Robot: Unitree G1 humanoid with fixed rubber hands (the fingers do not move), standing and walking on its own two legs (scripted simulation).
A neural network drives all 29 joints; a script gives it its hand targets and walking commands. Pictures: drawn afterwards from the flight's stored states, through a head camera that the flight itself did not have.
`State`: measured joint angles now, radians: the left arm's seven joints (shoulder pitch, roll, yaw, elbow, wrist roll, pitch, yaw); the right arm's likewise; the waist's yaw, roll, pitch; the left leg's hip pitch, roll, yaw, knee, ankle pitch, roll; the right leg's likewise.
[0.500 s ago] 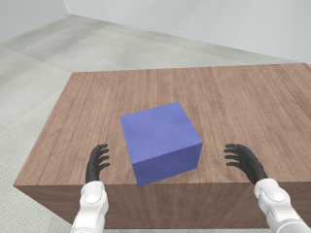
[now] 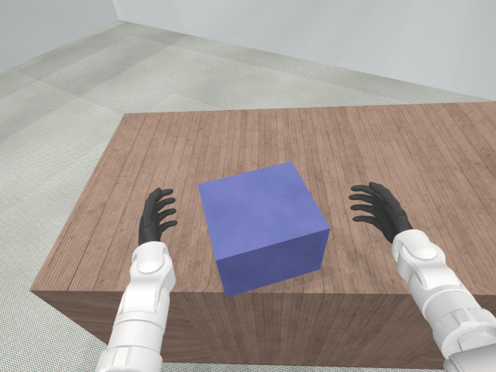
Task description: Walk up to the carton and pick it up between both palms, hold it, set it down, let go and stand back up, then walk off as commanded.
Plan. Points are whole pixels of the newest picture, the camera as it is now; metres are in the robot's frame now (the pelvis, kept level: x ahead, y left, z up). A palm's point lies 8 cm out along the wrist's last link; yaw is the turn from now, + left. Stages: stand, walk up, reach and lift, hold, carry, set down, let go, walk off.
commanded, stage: reach and lift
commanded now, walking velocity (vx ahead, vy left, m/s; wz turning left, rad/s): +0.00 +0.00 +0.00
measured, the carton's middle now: (259, 227) +0.42 +0.04 -0.05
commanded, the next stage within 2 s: none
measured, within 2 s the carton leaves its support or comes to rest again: neither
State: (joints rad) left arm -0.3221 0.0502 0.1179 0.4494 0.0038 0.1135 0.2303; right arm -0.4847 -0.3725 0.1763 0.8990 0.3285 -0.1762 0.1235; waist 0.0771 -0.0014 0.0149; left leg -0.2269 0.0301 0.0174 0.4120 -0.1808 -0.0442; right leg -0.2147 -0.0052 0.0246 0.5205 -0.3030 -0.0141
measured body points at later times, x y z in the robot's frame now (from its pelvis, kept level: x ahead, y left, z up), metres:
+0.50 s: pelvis +0.00 +0.00 +0.00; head +0.02 -0.01 +0.45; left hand +0.37 +0.22 +0.10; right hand +0.44 -0.15 +0.09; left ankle +0.02 +0.15 -0.74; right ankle -0.02 -0.11 -0.74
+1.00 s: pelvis +0.00 +0.01 +0.00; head +0.07 -0.01 +0.44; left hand +0.37 +0.23 +0.03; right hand +0.47 -0.16 +0.05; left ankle +0.02 +0.15 -0.74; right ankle -0.02 -0.11 -0.74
